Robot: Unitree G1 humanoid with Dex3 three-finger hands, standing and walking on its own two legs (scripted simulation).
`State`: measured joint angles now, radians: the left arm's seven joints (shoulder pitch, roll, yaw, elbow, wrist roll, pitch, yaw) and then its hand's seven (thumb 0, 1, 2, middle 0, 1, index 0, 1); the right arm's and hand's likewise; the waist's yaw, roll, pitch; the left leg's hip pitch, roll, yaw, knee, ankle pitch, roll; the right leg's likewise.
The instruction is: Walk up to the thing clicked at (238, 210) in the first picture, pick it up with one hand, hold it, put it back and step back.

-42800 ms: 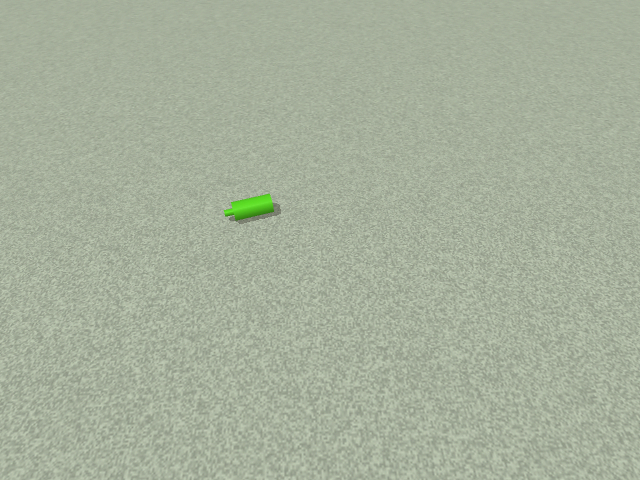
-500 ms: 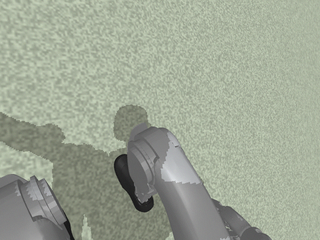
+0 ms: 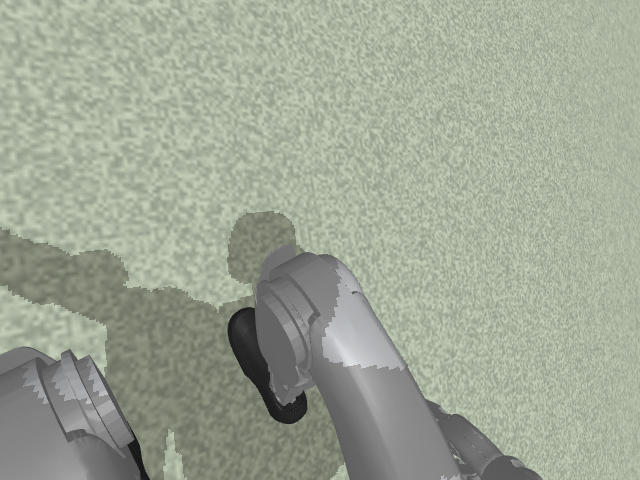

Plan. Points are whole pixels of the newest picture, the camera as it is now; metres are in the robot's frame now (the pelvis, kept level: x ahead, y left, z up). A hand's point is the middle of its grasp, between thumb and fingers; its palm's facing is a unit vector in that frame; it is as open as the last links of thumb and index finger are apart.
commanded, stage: withdraw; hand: left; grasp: from above
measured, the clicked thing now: out of the picture +0.50 +0.36 -0.27
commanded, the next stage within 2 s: home in 0.90 s
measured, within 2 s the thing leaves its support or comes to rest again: neither
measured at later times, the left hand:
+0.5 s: hand out of the picture +0.52 +0.37 -0.15, palm faces -0.30 -0.09 -0.95, open 14.1 cm
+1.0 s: hand out of the picture +0.48 +0.34 -0.11, palm faces -0.47 -0.12 -0.87, open 13.4 cm
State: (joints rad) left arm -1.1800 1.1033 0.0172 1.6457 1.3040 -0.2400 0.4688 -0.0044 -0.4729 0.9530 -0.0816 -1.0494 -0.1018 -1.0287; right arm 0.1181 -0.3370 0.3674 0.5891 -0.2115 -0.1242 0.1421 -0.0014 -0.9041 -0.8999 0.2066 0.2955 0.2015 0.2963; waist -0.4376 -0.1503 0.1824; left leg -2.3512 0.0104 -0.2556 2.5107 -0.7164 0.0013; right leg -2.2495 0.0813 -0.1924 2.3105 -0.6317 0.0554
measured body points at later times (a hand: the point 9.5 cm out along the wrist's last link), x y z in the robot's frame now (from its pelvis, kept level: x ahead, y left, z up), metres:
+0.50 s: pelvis +0.01 +0.00 +0.01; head +0.27 +0.12 +0.36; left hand +0.53 +0.37 -0.09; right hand +0.07 -0.25 -0.06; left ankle +0.06 +0.12 -0.28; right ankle +0.12 -0.11 -0.28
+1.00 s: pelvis -0.01 -0.01 +0.04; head +0.24 +0.11 +0.40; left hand +0.50 +0.34 -0.06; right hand +0.05 -0.28 -0.03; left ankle +0.06 +0.12 -0.28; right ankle +0.12 -0.11 -0.28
